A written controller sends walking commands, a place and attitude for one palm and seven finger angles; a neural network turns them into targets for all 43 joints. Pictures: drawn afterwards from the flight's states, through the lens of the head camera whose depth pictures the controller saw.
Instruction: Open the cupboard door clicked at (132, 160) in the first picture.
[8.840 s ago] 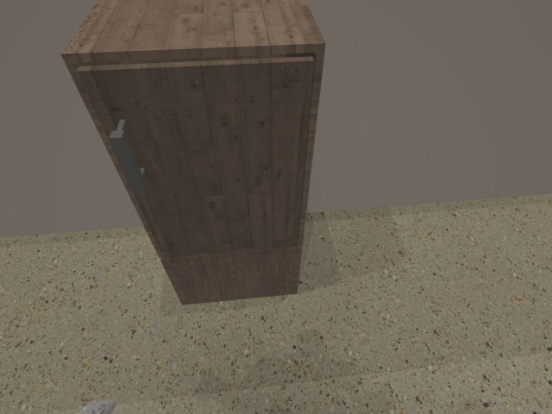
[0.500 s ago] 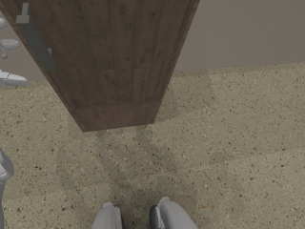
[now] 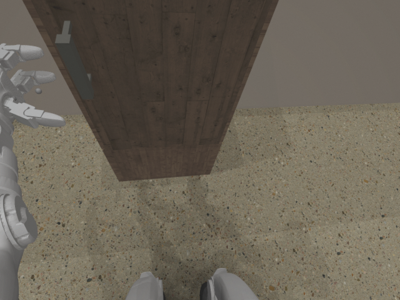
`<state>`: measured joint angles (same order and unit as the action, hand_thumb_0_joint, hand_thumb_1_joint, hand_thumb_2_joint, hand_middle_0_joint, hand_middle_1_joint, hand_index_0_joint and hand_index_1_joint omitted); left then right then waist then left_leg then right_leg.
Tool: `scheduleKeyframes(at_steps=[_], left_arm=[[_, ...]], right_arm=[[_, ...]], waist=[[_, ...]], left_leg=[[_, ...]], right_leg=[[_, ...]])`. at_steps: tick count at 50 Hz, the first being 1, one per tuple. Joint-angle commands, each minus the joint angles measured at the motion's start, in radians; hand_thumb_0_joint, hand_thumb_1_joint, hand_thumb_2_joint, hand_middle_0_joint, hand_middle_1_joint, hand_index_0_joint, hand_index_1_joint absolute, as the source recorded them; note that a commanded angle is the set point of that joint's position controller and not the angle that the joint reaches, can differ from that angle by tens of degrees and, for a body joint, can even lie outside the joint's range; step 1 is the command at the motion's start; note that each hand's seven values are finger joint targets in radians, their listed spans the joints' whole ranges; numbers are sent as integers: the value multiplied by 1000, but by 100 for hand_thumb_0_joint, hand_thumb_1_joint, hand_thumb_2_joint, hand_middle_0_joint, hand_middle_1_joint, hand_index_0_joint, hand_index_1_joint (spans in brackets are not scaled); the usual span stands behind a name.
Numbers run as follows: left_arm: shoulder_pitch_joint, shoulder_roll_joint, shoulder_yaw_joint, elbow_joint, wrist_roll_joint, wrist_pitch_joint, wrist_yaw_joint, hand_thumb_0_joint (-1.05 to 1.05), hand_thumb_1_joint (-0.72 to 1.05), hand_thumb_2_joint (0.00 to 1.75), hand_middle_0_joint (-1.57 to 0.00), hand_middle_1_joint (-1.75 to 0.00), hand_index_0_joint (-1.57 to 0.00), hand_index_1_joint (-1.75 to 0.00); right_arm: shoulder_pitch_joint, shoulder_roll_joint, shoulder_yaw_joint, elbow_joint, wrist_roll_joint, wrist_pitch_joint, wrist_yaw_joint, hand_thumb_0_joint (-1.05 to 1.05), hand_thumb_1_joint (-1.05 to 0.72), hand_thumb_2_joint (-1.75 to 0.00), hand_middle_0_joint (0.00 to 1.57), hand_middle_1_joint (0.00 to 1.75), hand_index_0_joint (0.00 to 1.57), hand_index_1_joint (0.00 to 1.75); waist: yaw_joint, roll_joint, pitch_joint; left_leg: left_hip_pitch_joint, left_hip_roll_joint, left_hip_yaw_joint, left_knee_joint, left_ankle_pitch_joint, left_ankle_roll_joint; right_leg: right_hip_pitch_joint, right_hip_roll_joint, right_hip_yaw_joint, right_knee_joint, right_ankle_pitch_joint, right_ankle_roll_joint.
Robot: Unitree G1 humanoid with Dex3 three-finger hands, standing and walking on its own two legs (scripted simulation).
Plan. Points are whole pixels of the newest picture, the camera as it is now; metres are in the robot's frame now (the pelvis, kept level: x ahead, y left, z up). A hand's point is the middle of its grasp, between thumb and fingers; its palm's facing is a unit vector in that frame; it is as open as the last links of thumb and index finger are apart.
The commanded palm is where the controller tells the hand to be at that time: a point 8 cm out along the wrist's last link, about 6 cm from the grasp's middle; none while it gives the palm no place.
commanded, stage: move the hooked fingers beside the handle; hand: left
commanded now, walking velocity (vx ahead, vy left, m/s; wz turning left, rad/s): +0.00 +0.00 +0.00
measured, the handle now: (78, 63) +0.56 +0.21 +0.08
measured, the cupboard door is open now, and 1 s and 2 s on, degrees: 0 0 0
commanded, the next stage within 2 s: slide the fingers in behind the handle in 0.30 s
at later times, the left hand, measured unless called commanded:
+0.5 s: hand (32, 85) +0.50 +0.27 +0.09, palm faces +0.04 -1.00 -0.01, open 14.0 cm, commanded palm +0.48 +0.31 +0.08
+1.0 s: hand (56, 85) +0.51 +0.24 +0.08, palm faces +0.02 -1.00 +0.00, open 14.0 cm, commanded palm +0.48 +0.28 +0.08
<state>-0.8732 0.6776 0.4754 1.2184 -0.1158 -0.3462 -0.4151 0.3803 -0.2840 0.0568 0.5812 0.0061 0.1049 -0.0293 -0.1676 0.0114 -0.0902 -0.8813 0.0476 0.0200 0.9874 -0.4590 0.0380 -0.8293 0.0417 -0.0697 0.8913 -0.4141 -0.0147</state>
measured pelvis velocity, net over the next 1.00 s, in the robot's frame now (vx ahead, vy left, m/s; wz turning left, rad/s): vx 0.00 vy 0.01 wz -0.01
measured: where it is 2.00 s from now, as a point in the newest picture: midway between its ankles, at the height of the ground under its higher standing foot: outside the picture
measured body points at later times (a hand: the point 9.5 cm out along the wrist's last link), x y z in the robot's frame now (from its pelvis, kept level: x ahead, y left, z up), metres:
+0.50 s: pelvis -0.01 -0.01 -0.01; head +0.13 +0.03 +0.42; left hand +0.49 +0.33 +0.09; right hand -0.04 -0.28 -0.10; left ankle +0.00 +0.09 -0.68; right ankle +0.00 -0.12 -0.68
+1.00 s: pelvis +0.00 +0.01 +0.00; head +0.13 +0.04 +0.43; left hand +0.50 +0.29 +0.08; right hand +0.00 -0.25 -0.11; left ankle +0.00 +0.09 -0.68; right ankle +0.00 -0.12 -0.68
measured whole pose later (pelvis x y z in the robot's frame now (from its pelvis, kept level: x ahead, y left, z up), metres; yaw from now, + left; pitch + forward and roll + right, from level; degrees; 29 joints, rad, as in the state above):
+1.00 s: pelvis +0.00 +0.01 +0.00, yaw +0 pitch +21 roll -4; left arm -0.91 0.61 0.44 1.19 -0.11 -0.36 -0.34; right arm 0.40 -0.26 0.06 0.60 -0.01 0.09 -0.01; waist -0.18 0.02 -0.09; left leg -0.91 0.04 0.02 1.01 -0.47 0.05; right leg -0.86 0.04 -0.06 0.91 -0.42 0.00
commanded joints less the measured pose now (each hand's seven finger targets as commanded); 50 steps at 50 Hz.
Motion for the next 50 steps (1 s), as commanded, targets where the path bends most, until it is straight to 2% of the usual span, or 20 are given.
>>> scheduleKeyframes(at_steps=[1,2,4,6,7,10,12,18,20,24,26,30,32,34,39,41,43,45,47,50], left_arm=[[-473,296,24,-255,-4,-97,18,0,-50,30,-30,-120,-30,-120],[-484,281,17,-257,-12,-103,20,0,-50,30,-30,-120,-30,-120],[-474,319,51,-238,-18,-106,17,0,-50,30,-30,-120,-30,-120],[-468,358,65,-169,-11,-80,12,0,-50,30,-30,-120,-30,-120],[-471,339,45,-142,-9,-64,7,0,-50,30,-30,-120,-30,-120],[-445,395,64,-117,9,-45,-1,0,-50,30,-30,-120,-30,-120],[-456,413,62,-126,15,-46,-5,0,-50,30,-30,-120,-30,-120],[-462,428,100,-198,-19,-88,-34,0,-50,30,-30,-120,-30,-120],[-446,437,102,-152,-23,-67,-47,0,-50,30,-30,-120,-30,-120],[-445,384,53,-147,-23,-36,-66,0,-50,30,-30,-120,-30,-120],[-431,392,66,-164,-22,-36,-58,0,-50,30,-30,-120,-30,-120],[-446,326,40,-236,-37,-69,-38,0,-50,30,-30,-120,-30,-120],[-447,341,61,-222,-41,-70,-23,0,-50,30,-30,-120,-30,-120],[-435,302,42,-241,-43,-72,-13,0,-50,30,-30,-120,-30,-120],[-430,252,13,-249,-24,-61,27,0,-50,30,-30,-120,-30,-120],[-444,245,17,-239,-25,-59,45,0,-50,30,-30,-120,-30,-120],[-464,239,14,-273,-23,-73,60,0,-50,30,-30,-120,-30,-120],[-476,177,-27,-250,-15,-75,72,0,-50,30,-30,-120,-30,-120],[-481,184,-20,-240,-10,-78,85,0,-50,30,-30,-120,-30,-120],[-455,193,-2,-259,-7,-87,98,0,-50,30,-30,-120,-30,-120]], right_arm=[[185,-191,-74,-25,-8,-20,-16,0,-90,-90,20,30,20,30],[184,-190,-73,-23,-9,-23,-15,0,-90,-90,20,30,20,30],[187,-197,-75,-21,-9,-26,-17,0,-90,-90,20,30,20,30],[183,-201,-68,-19,-3,-29,-23,0,-90,-90,20,30,20,30],[185,-198,-64,-21,1,-28,-24,0,-90,-90,20,30,20,30],[185,-202,-60,-31,1,-29,-28,0,-90,-90,20,30,20,30],[190,-202,-57,-38,2,-29,-29,0,-90,-90,20,30,20,30],[214,-209,-69,-30,-7,-35,-26,0,-90,-90,20,30,20,30],[214,-211,-66,-23,-2,-34,-28,0,-90,-90,20,30,20,30],[217,-204,-64,-22,3,-26,-28,0,-90,-90,20,30,20,30],[221,-206,-65,-22,-1,-26,-25,0,-90,-90,20,30,20,30],[219,-201,-72,-18,-7,-24,-17,0,-90,-90,20,30,20,30],[214,-204,-73,-13,-8,-26,-17,0,-90,-90,20,30,20,30],[213,-199,-73,-18,-8,-25,-12,0,-90,-90,20,30,20,30],[209,-193,-76,-21,-10,-20,-5,0,-90,-90,20,30,20,30],[209,-194,-78,-20,-12,-21,-4,0,-90,-90,20,30,20,30],[208,-192,-77,-23,-13,-21,-4,0,-90,-90,20,30,20,30],[204,-183,-78,-16,-14,-25,2,0,-90,-90,20,30,20,30],[207,-186,-79,-12,-17,-26,5,0,-90,-90,20,30,20,30],[205,-182,-80,-19,-17,-24,5,0,-90,-90,20,30,20,30]], waist=[[-11,220,-460],[-18,208,-467],[-13,191,-495],[-20,147,-445],[-29,133,-418],[-15,160,-397],[-17,152,-407],[-9,199,-520],[-19,148,-478],[-21,180,-447],[-14,190,-444],[-16,237,-492],[-16,194,-455],[-6,228,-480],[-5,227,-464],[-16,174,-445],[-8,204,-468],[-22,217,-456],[-24,188,-444],[-5,208,-496]], left_leg=[[440,-5,-95,-83,486,-18],[439,-5,-94,-81,473,-15],[424,-7,-94,-78,474,-14],[327,-12,-83,-80,399,-3],[292,-16,-73,-82,362,3],[251,-18,-64,-81,340,5],[227,-19,-61,-79,325,8],[331,-10,-74,-63,427,2],[272,-9,-67,-64,387,8],[284,-12,-62,-71,384,9],[305,-9,-69,-73,399,5],[414,-3,-86,-69,471,-8],[374,-2,-86,-73,430,-5],[416,-4,-91,-78,481,-11],[453,2,-104,-80,525,-21],[427,1,-105,-82,492,-17],[450,1,-110,-81,532,-22],[472,6,-116,-76,542,-30],[454,5,-117,-79,513,-27],[480,4,-114,-76,580,-33]], right_leg=[[60,21,32,-68,292,-7],[65,22,34,-72,291,-6],[95,23,38,-67,304,-6],[126,20,47,-72,290,-2],[132,19,51,-80,278,3],[140,16,59,-82,275,1],[154,17,65,-80,269,2],[146,27,55,-59,321,-5],[159,26,59,-70,310,2],[133,25,56,-79,310,3],[113,27,49,-80,298,0],[57,32,33,-71,299,-6],[67,31,33,-73,278,-4],[67,32,27,-67,303,-8],[32,31,17,-64,295,-8],[39,31,16,-69,287,-5],[42,29,16,-57,303,-10],[0,30,10,-57,285,-7],[11,30,12,-60,275,-7],[35,27,14,-51,311,-8]])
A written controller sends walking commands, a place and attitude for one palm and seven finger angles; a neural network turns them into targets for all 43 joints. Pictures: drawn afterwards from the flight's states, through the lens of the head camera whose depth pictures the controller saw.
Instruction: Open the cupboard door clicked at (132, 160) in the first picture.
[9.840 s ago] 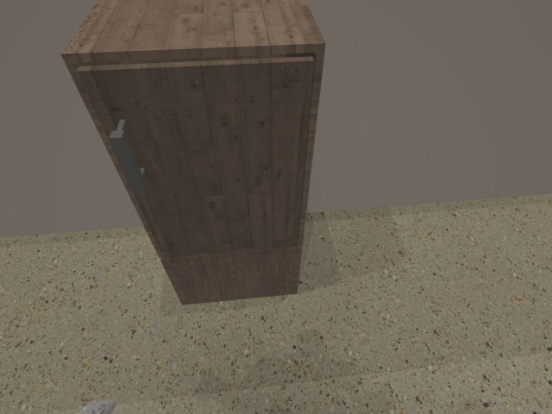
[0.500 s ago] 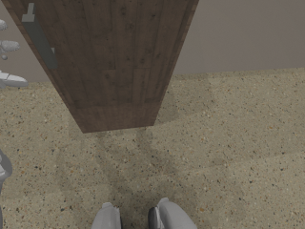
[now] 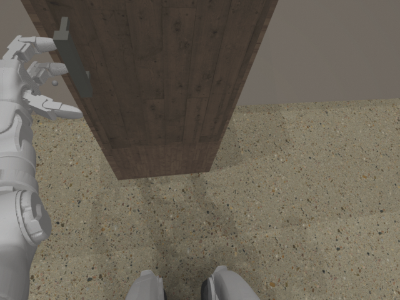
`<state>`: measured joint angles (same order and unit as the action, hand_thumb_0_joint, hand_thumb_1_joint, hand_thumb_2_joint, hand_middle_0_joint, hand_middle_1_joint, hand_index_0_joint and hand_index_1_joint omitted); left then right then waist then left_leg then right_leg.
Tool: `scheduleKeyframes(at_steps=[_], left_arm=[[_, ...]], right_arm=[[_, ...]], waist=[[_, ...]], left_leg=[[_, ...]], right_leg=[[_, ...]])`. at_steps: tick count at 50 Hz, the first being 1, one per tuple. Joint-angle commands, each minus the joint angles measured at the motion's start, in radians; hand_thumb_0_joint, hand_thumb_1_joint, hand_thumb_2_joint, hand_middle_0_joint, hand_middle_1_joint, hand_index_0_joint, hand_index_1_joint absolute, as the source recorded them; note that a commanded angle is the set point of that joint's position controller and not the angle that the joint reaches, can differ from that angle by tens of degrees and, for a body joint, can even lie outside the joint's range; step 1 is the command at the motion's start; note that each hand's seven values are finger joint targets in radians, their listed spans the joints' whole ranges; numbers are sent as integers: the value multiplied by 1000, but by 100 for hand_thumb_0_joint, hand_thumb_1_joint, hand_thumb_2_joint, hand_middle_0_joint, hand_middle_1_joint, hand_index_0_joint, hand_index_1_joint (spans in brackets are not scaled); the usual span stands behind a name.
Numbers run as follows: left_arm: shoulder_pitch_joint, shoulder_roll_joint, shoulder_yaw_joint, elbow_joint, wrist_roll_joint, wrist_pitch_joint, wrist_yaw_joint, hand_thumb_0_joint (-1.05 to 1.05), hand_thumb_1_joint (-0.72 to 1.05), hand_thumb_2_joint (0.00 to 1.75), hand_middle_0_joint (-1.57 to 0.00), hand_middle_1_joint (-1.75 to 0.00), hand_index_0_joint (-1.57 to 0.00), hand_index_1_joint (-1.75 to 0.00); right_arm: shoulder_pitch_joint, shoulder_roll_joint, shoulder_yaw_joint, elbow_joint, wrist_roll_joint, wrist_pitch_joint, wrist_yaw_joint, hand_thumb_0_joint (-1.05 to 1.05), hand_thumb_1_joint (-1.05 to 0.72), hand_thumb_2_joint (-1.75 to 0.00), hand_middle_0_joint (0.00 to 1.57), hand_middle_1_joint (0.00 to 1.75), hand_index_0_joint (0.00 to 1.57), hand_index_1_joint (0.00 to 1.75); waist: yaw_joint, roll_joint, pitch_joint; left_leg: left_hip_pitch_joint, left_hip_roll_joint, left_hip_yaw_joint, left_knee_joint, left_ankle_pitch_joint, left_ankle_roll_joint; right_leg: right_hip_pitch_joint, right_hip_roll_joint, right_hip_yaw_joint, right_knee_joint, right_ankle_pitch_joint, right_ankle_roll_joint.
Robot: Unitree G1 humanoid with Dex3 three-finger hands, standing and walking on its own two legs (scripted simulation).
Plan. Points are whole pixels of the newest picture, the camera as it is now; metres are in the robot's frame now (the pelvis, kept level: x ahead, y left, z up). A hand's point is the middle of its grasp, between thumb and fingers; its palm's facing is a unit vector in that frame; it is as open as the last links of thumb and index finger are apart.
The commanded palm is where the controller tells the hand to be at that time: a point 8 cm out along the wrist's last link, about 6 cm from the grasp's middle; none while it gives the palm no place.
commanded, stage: slide the fingers in behind the handle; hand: left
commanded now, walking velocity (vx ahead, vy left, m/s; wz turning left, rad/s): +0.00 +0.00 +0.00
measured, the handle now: (76, 60) +0.56 +0.20 +0.08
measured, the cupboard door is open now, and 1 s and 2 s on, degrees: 0 0 0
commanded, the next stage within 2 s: close the thumb around the handle in 1.00 s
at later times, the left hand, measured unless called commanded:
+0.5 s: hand (79, 81) +0.51 +0.19 +0.09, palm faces +0.04 -1.00 -0.01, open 14.0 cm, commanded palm +0.48 +0.24 +0.08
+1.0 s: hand (80, 82) +0.51 +0.19 +0.08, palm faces +0.05 -1.00 -0.01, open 14.0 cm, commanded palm +0.48 +0.23 +0.08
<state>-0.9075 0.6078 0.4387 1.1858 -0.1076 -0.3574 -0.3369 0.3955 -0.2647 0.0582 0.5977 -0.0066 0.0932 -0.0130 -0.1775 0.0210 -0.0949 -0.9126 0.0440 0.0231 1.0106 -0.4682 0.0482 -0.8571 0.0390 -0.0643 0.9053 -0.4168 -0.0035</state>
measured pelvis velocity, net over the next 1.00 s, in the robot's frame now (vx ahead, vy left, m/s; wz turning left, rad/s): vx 0.00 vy -0.02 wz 0.01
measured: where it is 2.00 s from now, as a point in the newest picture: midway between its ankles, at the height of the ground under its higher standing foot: outside the picture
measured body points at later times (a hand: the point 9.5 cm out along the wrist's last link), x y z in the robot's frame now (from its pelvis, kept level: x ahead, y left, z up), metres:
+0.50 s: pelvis +0.00 -0.02 +0.00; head +0.12 +0.00 +0.43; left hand +0.50 +0.25 +0.09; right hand -0.01 -0.29 -0.11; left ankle +0.00 +0.08 -0.68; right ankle +0.00 -0.13 -0.68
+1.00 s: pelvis +0.00 -0.02 +0.00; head +0.12 +0.00 +0.43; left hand +0.50 +0.24 +0.09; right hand -0.01 -0.29 -0.11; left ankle +0.00 +0.08 -0.68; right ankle +0.00 -0.13 -0.68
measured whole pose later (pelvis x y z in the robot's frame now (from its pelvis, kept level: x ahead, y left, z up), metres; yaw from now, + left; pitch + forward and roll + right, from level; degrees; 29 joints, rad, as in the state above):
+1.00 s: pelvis +0.00 -0.02 +0.00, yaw +0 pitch +21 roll -3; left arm -0.93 0.57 0.42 1.22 -0.10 -0.38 -0.27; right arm 0.41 -0.27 0.04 0.62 0.00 0.07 -0.01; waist -0.18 0.02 -0.09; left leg -0.91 0.06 0.01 1.00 -0.46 0.02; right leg -0.87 0.05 -0.07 0.93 -0.42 -0.04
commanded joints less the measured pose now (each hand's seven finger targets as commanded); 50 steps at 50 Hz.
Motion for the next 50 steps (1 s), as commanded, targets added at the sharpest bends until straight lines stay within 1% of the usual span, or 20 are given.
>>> scheduleKeyframes(at_steps=[1,6,9,12,13,15,16,17,19,21,22,27,33,42,43,44,45,47,49,50], left_arm=[[-430,226,9,-234,-15,-77,22,0,-50,30,-30,-120,-30,-120],[-394,209,14,-207,-20,-63,37,0,-50,30,-30,-120,-30,-120],[-382,253,53,-224,-15,-70,52,0,-50,30,-30,-120,-30,-120],[-424,200,-1,-211,-3,-76,63,0,-50,30,-30,-120,-30,-120],[-432,210,9,-204,-3,-82,66,0,-50,30,-30,-120,-30,-120],[-451,245,25,-215,5,-92,71,0,-50,30,-30,-120,-30,-120],[-462,200,-10,-212,4,-94,69,0,-50,30,-30,-120,-30,-120],[-460,201,-3,-203,1,-94,71,0,-50,30,-30,-120,-30,-120],[-477,203,1,-233,-3,-105,71,0,-50,30,-30,-120,-30,-120],[-443,222,20,-232,-6,-103,71,0,-50,30,-30,-120,-30,-120],[-434,186,-3,-230,-9,-98,70,0,-50,30,-30,-120,-30,-120],[-406,207,9,-179,-3,-60,82,0,-50,30,-30,-120,-30,-120],[-459,249,37,-232,3,-106,103,0,-50,30,-30,-120,-30,-120],[-463,214,-6,-178,-5,-75,66,0,-50,30,-30,-120,-30,-120],[-466,199,-8,-189,-12,-80,63,0,-50,30,-30,-120,-30,-120],[-485,229,13,-213,-14,-86,62,0,-50,30,-30,-120,-30,-120],[-449,251,36,-190,-14,-86,62,0,-50,30,-30,-120,-30,-120],[-458,207,2,-173,-15,-82,61,0,-50,30,-30,-120,-30,-120],[-466,221,3,-182,-3,-87,68,0,-50,30,-30,-120,-30,-120],[-477,184,-25,-189,-3,-86,70,0,-50,30,-30,-120,-30,-120]], right_arm=[[189,-196,-82,-34,-5,-13,-8,0,-90,-90,20,30,20,30],[191,-194,-84,-35,-2,-9,-2,0,-90,-90,20,30,20,30],[189,-194,-84,-43,-2,-9,-3,0,-90,-90,20,30,20,30],[181,-186,-81,-39,0,-12,-2,0,-90,-90,20,30,20,30],[185,-188,-81,-38,-1,-14,-4,0,-90,-90,20,30,20,30],[188,-191,-82,-34,-1,-16,-7,0,-90,-90,20,30,20,30],[185,-187,-81,-32,-1,-20,-5,0,-90,-90,20,30,20,30],[184,-188,-82,-27,-2,-22,-6,0,-90,-90,20,30,20,30],[189,-189,-85,-23,-4,-26,-6,0,-90,-90,20,30,20,30],[188,-189,-85,-25,-3,-27,-5,0,-90,-90,20,30,20,30],[189,-184,-85,-27,-3,-27,-3,0,-90,-90,20,30,20,30],[184,-186,-83,-37,4,-23,-5,0,-90,-90,20,30,20,30],[185,-182,-81,-35,-1,-36,-5,0,-90,-90,20,30,20,30],[182,-185,-81,-28,8,-40,-12,0,-90,-90,20,30,20,30],[188,-184,-81,-28,5,-44,-11,0,-90,-90,20,30,20,30],[188,-187,-83,-22,4,-46,-11,0,-90,-90,20,30,20,30],[191,-190,-83,-22,4,-44,-13,0,-90,-90,20,30,20,30],[189,-183,-80,-21,5,-45,-11,0,-90,-90,20,30,20,30],[191,-185,-80,-18,3,-44,-10,0,-90,-90,20,30,20,30],[188,-183,-80,-20,2,-46,-7,0,-90,-90,20,30,20,30]], waist=[[1,197,-492],[3,146,-466],[19,136,-483],[-9,123,-417],[-10,113,-407],[-4,134,-452],[-14,147,-452],[-13,148,-442],[-8,178,-493],[6,157,-513],[2,156,-515],[-2,87,-426],[-1,106,-463],[-20,109,-445],[-19,121,-470],[-15,140,-501],[-4,116,-502],[-17,100,-460],[-10,140,-465],[-18,154,-463]], left_leg=[[515,8,-115,-96,588,-43],[461,1,-100,-100,554,-32],[424,-7,-86,-100,530,-25],[385,-10,-81,-107,445,-19],[378,-10,-80,-102,439,-17],[386,-12,-83,-101,442,-19],[394,-13,-83,-101,432,-19],[393,-12,-83,-100,417,-20],[425,-13,-83,-94,445,-21],[409,-15,-77,-92,465,-20],[411,-17,-75,-94,473,-19],[293,-25,-53,-103,380,-5],[293,-26,-52,-94,381,-5],[281,-25,-49,-97,345,-3],[305,-27,-50,-89,373,-2],[323,-24,-53,-85,391,-5],[316,-23,-56,-84,397,-7],[292,-24,-55,-86,382,-5],[318,-22,-62,-86,393,-9],[331,-23,-62,-87,388,-9]], right_leg=[[60,31,8,-64,315,-18],[102,33,13,-71,342,-14],[151,30,23,-68,368,-15],[128,29,26,-78,324,-12],[130,29,28,-77,323,-15],[145,27,34,-70,330,-16],[129,26,34,-74,317,-15],[120,26,34,-78,303,-15],[129,26,36,-71,324,-16],[169,25,39,-68,357,-16],[177,25,38,-70,370,-14],[220,22,55,-88,360,-7],[245,21,67,-76,375,-9],[222,18,69,-89,347,-4],[218,20,68,-83,366,-8],[219,18,69,-79,378,-7],[223,20,66,-76,377,-8],[216,20,64,-79,369,-5],[189,20,59,-72,359,-9],[170,20,56,-74,344,-9]])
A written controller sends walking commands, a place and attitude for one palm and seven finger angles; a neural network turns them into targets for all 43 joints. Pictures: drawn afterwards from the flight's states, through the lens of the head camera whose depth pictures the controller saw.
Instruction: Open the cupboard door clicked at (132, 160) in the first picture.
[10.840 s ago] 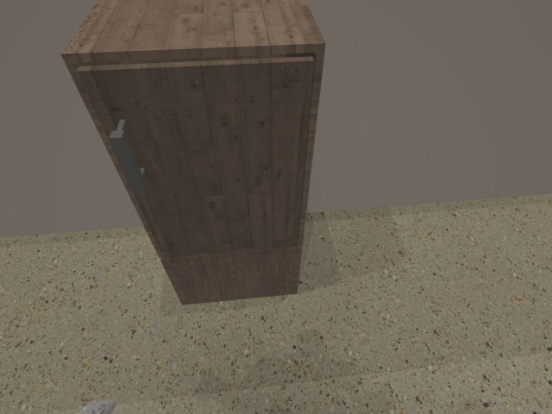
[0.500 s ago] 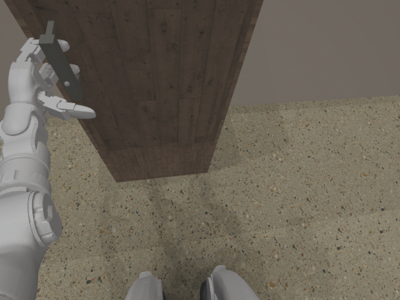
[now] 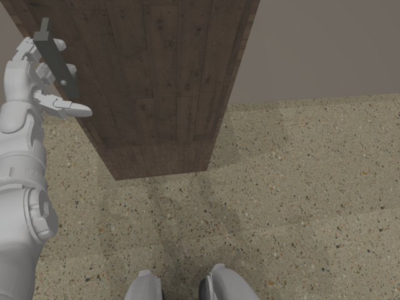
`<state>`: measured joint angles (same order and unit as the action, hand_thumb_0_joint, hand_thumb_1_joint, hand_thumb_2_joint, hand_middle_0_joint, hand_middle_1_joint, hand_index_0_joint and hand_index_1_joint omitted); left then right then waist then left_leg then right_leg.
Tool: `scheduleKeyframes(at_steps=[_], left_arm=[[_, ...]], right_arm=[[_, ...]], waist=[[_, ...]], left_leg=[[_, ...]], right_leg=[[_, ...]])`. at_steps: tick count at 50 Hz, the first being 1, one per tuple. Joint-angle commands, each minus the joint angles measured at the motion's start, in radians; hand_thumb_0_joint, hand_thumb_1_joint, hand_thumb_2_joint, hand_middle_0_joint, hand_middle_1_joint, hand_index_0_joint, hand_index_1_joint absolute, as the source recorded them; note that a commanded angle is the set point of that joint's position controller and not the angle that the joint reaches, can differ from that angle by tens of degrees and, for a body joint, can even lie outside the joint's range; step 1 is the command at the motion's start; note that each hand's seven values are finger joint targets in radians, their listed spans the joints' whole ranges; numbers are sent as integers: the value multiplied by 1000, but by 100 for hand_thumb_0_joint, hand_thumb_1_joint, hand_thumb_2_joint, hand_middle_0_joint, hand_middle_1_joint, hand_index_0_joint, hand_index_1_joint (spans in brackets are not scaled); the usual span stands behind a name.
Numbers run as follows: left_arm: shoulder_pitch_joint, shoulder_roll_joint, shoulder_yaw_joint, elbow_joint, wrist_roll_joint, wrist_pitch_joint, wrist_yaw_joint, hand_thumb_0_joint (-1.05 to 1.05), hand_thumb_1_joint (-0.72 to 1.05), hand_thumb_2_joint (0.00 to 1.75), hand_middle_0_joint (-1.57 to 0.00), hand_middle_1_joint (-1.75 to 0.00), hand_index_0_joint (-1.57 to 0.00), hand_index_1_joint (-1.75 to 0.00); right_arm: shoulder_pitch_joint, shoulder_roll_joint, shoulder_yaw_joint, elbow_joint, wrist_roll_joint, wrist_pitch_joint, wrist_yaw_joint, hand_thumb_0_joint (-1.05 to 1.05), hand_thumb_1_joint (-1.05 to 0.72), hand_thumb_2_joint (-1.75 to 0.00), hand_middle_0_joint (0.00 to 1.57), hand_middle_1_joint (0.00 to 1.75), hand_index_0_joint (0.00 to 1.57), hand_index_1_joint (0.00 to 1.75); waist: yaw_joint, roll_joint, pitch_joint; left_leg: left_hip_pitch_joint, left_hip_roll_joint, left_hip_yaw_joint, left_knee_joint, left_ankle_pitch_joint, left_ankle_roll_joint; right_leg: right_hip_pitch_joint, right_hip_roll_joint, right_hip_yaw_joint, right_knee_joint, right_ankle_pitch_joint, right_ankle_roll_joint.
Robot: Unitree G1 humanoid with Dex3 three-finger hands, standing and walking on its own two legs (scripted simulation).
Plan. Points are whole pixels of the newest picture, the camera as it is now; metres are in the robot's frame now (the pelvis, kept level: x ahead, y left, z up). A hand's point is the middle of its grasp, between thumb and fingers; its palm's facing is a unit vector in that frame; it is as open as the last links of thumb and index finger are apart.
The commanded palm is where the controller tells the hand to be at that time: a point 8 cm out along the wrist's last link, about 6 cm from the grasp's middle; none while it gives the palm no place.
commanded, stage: close the thumb around the handle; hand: left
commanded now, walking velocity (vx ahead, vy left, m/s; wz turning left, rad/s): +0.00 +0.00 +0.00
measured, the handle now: (60, 61) +0.57 +0.22 +0.08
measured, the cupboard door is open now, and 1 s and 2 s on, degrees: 0 0 46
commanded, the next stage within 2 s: pull the door open along its arc in 0.80 s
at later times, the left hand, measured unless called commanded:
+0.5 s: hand (65, 83) +0.51 +0.21 +0.09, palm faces +0.04 -1.00 -0.01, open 9.5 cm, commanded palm +0.48 +0.25 +0.08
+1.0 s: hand (69, 83) +0.51 +0.20 +0.09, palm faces +0.05 -1.00 -0.01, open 5.9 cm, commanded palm +0.47 +0.25 +0.08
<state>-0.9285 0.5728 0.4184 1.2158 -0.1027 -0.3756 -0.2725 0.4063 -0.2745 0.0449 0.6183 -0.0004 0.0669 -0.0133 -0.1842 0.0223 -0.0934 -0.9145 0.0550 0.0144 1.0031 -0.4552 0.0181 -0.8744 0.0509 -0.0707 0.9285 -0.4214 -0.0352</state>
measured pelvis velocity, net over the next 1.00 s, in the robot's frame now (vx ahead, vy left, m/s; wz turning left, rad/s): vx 0.00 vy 0.01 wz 0.00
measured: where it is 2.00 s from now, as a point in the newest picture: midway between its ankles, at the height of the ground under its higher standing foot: outside the picture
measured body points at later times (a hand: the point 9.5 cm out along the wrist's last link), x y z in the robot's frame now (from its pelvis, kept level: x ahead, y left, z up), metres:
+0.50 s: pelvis +0.01 +0.01 +0.00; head +0.12 +0.03 +0.44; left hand +0.50 +0.26 +0.09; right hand +0.00 -0.25 -0.11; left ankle +0.00 +0.11 -0.68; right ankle +0.01 -0.10 -0.68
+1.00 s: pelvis +0.00 +0.01 +0.00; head +0.12 +0.02 +0.43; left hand +0.50 +0.25 +0.09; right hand -0.01 -0.26 -0.11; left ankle +0.00 +0.11 -0.68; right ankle +0.01 -0.10 -0.68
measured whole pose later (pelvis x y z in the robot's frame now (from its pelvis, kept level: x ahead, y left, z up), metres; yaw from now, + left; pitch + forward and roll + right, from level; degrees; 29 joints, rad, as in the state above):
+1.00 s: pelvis +0.00 +0.01 +0.00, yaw +0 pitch +20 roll -3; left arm -0.91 0.52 0.41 1.19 -0.09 -0.39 -0.22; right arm 0.41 -0.27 0.04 0.61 -0.01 0.08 -0.01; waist -0.18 0.03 -0.10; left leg -0.90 0.05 0.02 1.00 -0.46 0.03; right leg -0.86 0.05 -0.06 0.93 -0.42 -0.03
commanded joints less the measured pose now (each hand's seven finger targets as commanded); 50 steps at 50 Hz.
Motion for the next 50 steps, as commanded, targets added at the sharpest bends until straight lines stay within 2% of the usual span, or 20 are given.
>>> scheduleKeyframes(at_steps=[1,5,10,13,16,17,18,19,23,26,30,33,36,39,42,43,44,45,46,50], left_arm=[[-450,235,11,-230,-5,-70,10,0,-50,30,-30,-120,-30,-120],[-437,218,12,-218,-10,-67,24,0,-50,30,-30,-120,-30,-120],[-443,250,37,-243,1,-74,45,0,-22,42,-32,-123,-32,-123],[-433,225,25,-279,2,-91,50,0,-5,49,-33,-125,-33,-125],[-381,227,40,-277,-3,-93,50,0,12,56,-34,-127,-34,-127],[-388,188,6,-292,-4,-93,45,0,17,59,-35,-127,-35,-127],[-365,179,13,-286,-11,-93,44,0,23,61,-35,-128,-35,-128],[-355,168,2,-275,-10,-86,41,0,28,64,-36,-128,-36,-128],[-382,174,2,-222,-13,-60,41,0,51,73,-37,-131,-37,-131],[-388,190,17,-258,-9,-79,49,0,68,80,-38,-133,-38,-133],[-416,146,-31,-230,5,-96,55,0,90,90,-40,-135,-40,-135],[-417,206,16,-232,8,-99,59,0,90,90,-40,-135,-40,-135],[-409,179,-5,-222,5,-88,50,0,90,90,-40,-135,-40,-135],[-423,208,18,-249,-1,-89,51,0,90,90,-40,-135,-40,-135],[-418,205,12,-232,-1,-77,55,0,90,90,-40,-135,-40,-135],[-406,235,38,-224,7,-80,60,0,90,90,-40,-135,-40,-135],[-423,210,11,-223,8,-79,59,0,90,90,-40,-135,-40,-135],[-420,232,28,-212,10,-77,61,0,90,90,-40,-135,-40,-135],[-428,193,-5,-228,10,-79,59,0,90,90,-40,-135,-40,-135],[-317,181,9,-243,-3,-81,51,0,90,90,-40,-135,-40,-135]], right_arm=[[181,-175,-70,-37,-6,-18,-7,0,-90,-90,20,30,20,30],[183,-176,-71,-41,-7,-14,-4,0,-90,-90,20,30,20,30],[186,-179,-74,-42,-10,-12,-2,0,-90,-90,20,30,20,30],[183,-172,-73,-47,-13,-12,3,0,-90,-90,20,30,20,30],[182,-173,-77,-50,-10,-6,5,0,-90,-90,20,30,20,30],[179,-170,-78,-52,-10,-5,7,0,-90,-90,20,30,20,30],[183,-168,-79,-53,-10,-5,8,0,-90,-90,20,30,20,30],[176,-169,-80,-51,-8,-3,9,0,-90,-90,20,30,20,30],[178,-174,-76,-48,-5,3,2,0,-90,-90,20,30,20,30],[172,-171,-77,-52,-7,-2,1,0,-90,-90,20,30,20,30],[165,-168,-74,-39,-9,-6,5,0,-90,-90,20,30,20,30],[173,-180,-77,-41,-13,-7,2,0,-90,-90,20,30,20,30],[165,-173,-76,-43,-8,-7,1,0,-90,-90,20,30,20,30],[168,-174,-74,-46,-9,-5,-3,0,-90,-90,20,30,20,30],[163,-172,-70,-51,-6,-5,-3,0,-90,-90,20,30,20,30],[167,-174,-71,-50,-8,-5,-5,0,-90,-90,20,30,20,30],[162,-171,-70,-51,-7,-6,-4,0,-90,-90,20,30,20,30],[166,-174,-69,-46,-7,-5,-6,0,-90,-90,20,30,20,30],[162,-169,-69,-51,-6,-7,-4,0,-90,-90,20,30,20,30],[162,-170,-73,-64,-7,-7,0,0,-90,-90,20,30,20,30]], waist=[[-6,145,-473],[-7,124,-472],[1,129,-491],[7,156,-506],[22,136,-519],[14,147,-520],[23,132,-519],[17,142,-501],[-1,79,-405],[18,110,-451],[-4,138,-419],[4,117,-469],[5,116,-467],[12,132,-501],[7,100,-455],[16,99,-459],[2,110,-448],[5,96,-439],[-1,118,-440],[32,102,-485]], left_leg=[[353,-30,-60,-81,398,19],[362,-29,-63,-83,414,17],[374,-28,-63,-82,435,16],[406,-28,-63,-81,481,14],[413,-26,-61,-86,502,11],[429,-26,-63,-88,511,8],[431,-27,-65,-86,531,10],[433,-25,-61,-88,522,8],[355,-32,-57,-104,423,18],[381,-32,-62,-103,432,13],[403,-25,-76,-95,418,7],[397,-29,-74,-87,423,12],[388,-31,-68,-87,422,11],[400,-30,-70,-87,450,10],[338,-36,-56,-93,394,16],[341,-35,-61,-89,403,17],[335,-36,-57,-91,384,18],[320,-35,-57,-92,372,19],[332,-36,-57,-95,364,17],[348,-37,-51,-99,404,15]], right_leg=[[185,9,56,-94,355,20],[178,11,50,-93,358,21],[185,10,50,-89,371,21],[189,13,48,-84,400,17],[210,14,44,-84,419,18],[200,14,41,-84,418,19],[207,16,39,-83,429,15],[191,15,39,-89,423,18],[192,14,41,-106,375,19],[193,11,43,-98,366,17],[116,11,36,-91,318,15],[152,11,43,-87,333,14],[162,9,44,-91,346,18],[180,9,44,-86,368,18],[209,9,51,-96,361,23],[207,9,49,-90,362,18],[194,7,53,-96,349,22],[202,8,53,-98,344,22],[188,8,53,-99,334,22],[228,8,50,-94,370,18]])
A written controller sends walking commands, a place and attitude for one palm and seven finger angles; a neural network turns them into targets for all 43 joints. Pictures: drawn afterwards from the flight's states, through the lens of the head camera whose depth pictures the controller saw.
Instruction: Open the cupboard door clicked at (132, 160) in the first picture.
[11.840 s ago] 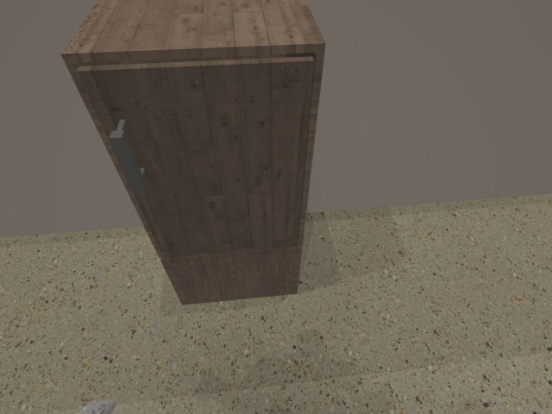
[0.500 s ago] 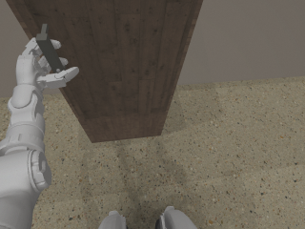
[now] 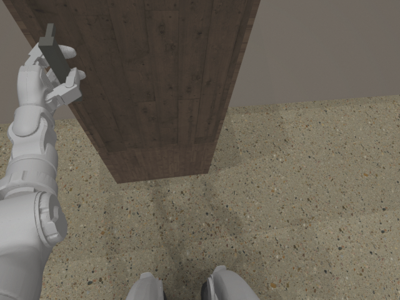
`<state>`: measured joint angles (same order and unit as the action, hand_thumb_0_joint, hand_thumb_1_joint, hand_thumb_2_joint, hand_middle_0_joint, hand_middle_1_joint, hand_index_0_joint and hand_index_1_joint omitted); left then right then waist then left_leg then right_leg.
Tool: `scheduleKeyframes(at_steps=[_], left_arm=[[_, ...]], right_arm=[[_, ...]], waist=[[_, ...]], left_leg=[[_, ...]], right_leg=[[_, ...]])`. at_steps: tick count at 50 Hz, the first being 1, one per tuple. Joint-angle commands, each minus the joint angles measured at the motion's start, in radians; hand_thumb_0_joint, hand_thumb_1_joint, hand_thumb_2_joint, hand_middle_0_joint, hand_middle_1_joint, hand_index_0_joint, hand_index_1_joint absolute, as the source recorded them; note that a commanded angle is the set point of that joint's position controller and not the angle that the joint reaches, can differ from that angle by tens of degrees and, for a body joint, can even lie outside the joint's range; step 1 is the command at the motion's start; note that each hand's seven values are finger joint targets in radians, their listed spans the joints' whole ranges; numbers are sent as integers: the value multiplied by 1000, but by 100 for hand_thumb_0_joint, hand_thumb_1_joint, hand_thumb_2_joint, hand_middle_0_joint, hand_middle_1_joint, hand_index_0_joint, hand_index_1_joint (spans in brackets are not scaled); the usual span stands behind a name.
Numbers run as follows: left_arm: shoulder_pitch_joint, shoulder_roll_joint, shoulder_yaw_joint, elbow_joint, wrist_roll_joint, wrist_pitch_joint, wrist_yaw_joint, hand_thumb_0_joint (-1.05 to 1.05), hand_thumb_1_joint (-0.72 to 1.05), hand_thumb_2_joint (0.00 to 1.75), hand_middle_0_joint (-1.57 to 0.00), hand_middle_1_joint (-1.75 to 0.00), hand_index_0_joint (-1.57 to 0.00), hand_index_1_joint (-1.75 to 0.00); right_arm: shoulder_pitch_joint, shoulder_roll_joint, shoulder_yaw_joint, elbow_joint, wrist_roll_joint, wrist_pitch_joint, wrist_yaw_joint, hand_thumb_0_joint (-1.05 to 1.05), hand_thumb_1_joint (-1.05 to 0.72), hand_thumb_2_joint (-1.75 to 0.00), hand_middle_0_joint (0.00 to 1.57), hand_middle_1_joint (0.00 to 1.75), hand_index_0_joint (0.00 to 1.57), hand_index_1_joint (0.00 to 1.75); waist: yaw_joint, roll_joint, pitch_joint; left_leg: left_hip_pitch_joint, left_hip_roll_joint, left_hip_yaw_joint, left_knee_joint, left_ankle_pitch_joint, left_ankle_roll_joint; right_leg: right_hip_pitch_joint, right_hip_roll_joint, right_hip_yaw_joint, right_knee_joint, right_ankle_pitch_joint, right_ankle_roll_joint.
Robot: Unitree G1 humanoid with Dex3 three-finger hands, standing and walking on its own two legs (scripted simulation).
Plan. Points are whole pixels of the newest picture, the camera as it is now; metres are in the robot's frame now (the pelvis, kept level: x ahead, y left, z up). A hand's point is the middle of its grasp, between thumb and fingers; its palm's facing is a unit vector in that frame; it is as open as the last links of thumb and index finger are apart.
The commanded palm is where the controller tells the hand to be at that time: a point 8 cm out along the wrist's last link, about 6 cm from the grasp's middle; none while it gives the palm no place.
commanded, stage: pull the door open along its arc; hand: left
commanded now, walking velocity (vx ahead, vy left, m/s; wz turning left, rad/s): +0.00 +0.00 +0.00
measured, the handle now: (64, 65) +0.57 +0.22 +0.08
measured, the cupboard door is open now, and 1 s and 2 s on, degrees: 0 46 44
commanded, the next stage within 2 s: open thumb and fingers to let go in 0.86 s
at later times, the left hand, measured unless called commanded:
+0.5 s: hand (97, 145) +0.38 +0.14 +0.09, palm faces +0.11 -0.99 +0.05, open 6.3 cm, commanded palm +0.32 +0.20 +0.08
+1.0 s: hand (170, 198) +0.28 +0.03 +0.09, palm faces +0.38 -0.92 -0.03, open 6.2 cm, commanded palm +0.24 +0.08 +0.08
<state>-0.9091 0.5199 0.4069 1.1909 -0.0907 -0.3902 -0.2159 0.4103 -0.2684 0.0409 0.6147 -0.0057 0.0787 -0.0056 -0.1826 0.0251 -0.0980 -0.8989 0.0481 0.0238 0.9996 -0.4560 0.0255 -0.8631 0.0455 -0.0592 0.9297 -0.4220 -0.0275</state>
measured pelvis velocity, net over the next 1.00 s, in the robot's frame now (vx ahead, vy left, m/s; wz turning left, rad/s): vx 0.01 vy -0.06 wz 0.08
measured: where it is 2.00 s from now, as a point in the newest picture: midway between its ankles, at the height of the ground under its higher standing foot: outside the picture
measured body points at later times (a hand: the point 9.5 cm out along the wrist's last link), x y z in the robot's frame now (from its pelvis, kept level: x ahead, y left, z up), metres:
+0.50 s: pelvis +0.02 +0.00 +0.02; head +0.07 -0.01 +0.47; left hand +0.37 +0.20 +0.09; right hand +0.13 -0.25 -0.09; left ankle +0.00 +0.10 -0.68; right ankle +0.01 -0.11 -0.68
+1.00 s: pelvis +0.01 -0.06 +0.02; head +0.02 -0.08 +0.47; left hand +0.26 +0.08 +0.09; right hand +0.20 -0.25 -0.07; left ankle +0.00 +0.10 -0.68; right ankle +0.01 -0.11 -0.68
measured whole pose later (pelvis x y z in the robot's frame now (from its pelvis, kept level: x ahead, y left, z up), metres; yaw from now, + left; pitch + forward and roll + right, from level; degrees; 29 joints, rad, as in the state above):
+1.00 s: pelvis +0.01 -0.06 +0.02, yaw +5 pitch +6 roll +1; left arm 0.20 -0.08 -0.26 0.03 0.07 -0.15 0.55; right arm 0.19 -0.18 0.03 0.53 -0.06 0.05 0.01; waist -0.03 0.04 -0.12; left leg -0.53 0.03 -0.03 0.84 -0.42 -0.04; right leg -0.51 0.03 -0.11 0.85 -0.46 -0.10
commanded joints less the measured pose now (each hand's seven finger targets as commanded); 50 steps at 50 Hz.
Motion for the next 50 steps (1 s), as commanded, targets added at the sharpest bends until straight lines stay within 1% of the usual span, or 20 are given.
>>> scheduleKeyframes(at_steps=[1,5,11,13,17,18,20,23,24,27,28,32,33,35,39,42,44,47,48,50], left_arm=[[-311,226,16,-224,-20,-63,-10,0,90,90,-40,-135,-40,-135],[-196,210,24,-304,-43,-60,-22,0,90,90,-40,-135,-40,-135],[63,113,-10,-468,-95,-31,-24,0,90,90,-40,-135,-40,-135],[188,82,-11,-566,-114,-28,-18,0,90,90,-40,-135,-40,-135],[403,-35,-85,-762,-141,-19,5,0,90,90,-40,-135,-40,-135],[428,-72,-43,-822,-174,-14,73,0,90,90,-40,-135,-40,-135],[492,-181,-112,-879,-163,4,164,0,90,90,-40,-135,-40,-135],[574,-265,-159,-1020,-112,15,329,0,90,90,-40,-135,-40,-135],[613,-320,-201,-1056,-88,20,377,0,90,90,-40,-135,-40,-135],[717,-423,-292,-1154,-25,30,501,0,90,90,-40,-135,-40,-135],[740,-433,-308,-1170,1,37,543,0,90,90,-40,-135,-40,-135],[783,-551,-434,-1265,99,80,696,0,90,90,-40,-135,-40,-135],[811,-550,-436,-1271,122,95,733,0,90,90,-40,-135,-40,-135],[866,-583,-476,-1305,164,130,789,0,90,90,-40,-135,-40,-135],[995,-637,-579,-1372,220,186,790,0,90,90,-40,-135,-40,-135],[1123,-673,-616,-1436,183,201,768,0,90,90,-40,-135,-40,-135],[1055,-697,-640,-1415,161,205,765,0,90,90,-40,-135,-40,-135],[939,-708,-646,-1374,173,196,791,0,90,90,-40,-135,-40,-135],[832,-675,-625,-1361,180,186,804,0,90,90,-40,-135,-40,-135],[863,-643,-576,-1323,183,169,809,0,76,84,-39,-134,-39,-134]], right_arm=[[150,-174,-69,-66,0,-19,-6,0,-90,-90,20,30,20,30],[133,-171,-74,-94,7,-14,-2,0,-90,-90,20,30,20,30],[81,-155,-85,-144,25,-12,7,0,-90,-90,20,30,20,30],[61,-148,-89,-166,30,-19,12,0,-90,-90,20,30,20,30],[4,-130,-90,-195,41,-39,27,0,-90,-90,20,30,20,30],[-17,-113,-92,-199,39,-49,28,0,-90,-90,20,30,20,30],[-42,-103,-91,-200,37,-67,36,0,-90,-90,20,30,20,30],[-85,-87,-91,-207,18,-86,46,0,-90,-90,20,30,20,30],[-102,-76,-90,-211,11,-91,52,0,-90,-90,20,30,20,30],[-144,-63,-85,-221,-9,-96,64,0,-90,-90,20,30,20,30],[-153,-62,-87,-221,-15,-94,63,0,-90,-90,20,30,20,30],[-219,-36,-76,-240,-33,-82,60,0,-90,-90,20,30,20,30],[-217,-34,-76,-240,-38,-78,56,0,-90,-90,20,30,20,30],[-248,-19,-71,-250,-47,-69,51,0,-90,-90,20,30,20,30],[-275,1,-60,-266,-55,-55,32,0,-90,-90,20,30,20,30],[-304,17,-50,-277,-48,-52,23,0,-90,-90,20,30,20,30],[-325,14,-42,-264,-46,-59,15,0,-90,-90,20,30,20,30],[-343,20,-36,-236,-58,-80,7,0,-90,-90,20,30,20,30],[-343,18,-36,-219,-58,-85,3,0,-90,-90,20,30,20,30],[-342,25,-41,-204,-64,-90,-2,0,-90,-90,20,30,20,30]], waist=[[37,102,-476],[72,91,-500],[111,22,-453],[141,58,-470],[156,47,-394],[188,31,-375],[172,-6,-326],[192,-21,-323],[191,3,-328],[196,-36,-312],[191,-76,-297],[191,-40,-269],[188,-91,-253],[197,-67,-256],[185,-82,-229],[193,-115,-211],[167,-135,-141],[156,-118,-96],[136,-134,-78],[164,-121,-126]], left_leg=[[325,-32,-53,-97,392,9],[339,-35,-43,-113,425,9],[317,-40,-15,-154,441,14],[356,-42,-9,-162,503,12],[397,-32,-7,-185,560,5],[385,-34,-6,-192,560,2],[392,-32,-10,-203,527,-8],[401,-35,-16,-203,522,-15],[418,-36,-12,-203,515,-17],[412,-38,-15,-203,472,-21],[399,-38,-19,-201,443,-17],[389,-49,-18,-209,344,-17],[380,-49,-27,-211,318,-15],[378,-56,-20,-212,297,-16],[391,-60,-16,-217,286,-13],[404,-67,-18,-224,267,-18],[399,-69,-30,-216,223,-17],[372,-76,-44,-186,176,-19],[358,-76,-51,-175,155,-18],[336,-81,-55,-169,153,-23]], right_leg=[[228,14,41,-98,371,11],[287,15,40,-100,416,9],[389,12,40,-123,494,11],[417,10,38,-120,534,5],[409,6,25,-133,553,9],[413,8,15,-140,537,9],[386,7,1,-144,502,15],[396,-1,-5,-132,473,11],[390,-5,-5,-128,466,12],[402,-15,-9,-125,443,6],[405,-16,-8,-130,427,7],[400,-31,0,-140,353,2],[407,-30,2,-154,328,3],[425,-37,11,-166,318,0],[462,-50,35,-207,360,1],[520,-68,56,-248,417,17],[481,-81,80,-289,374,29],[423,-103,124,-316,284,38],[395,-112,142,-331,231,40],[422,-125,176,-328,227,42]])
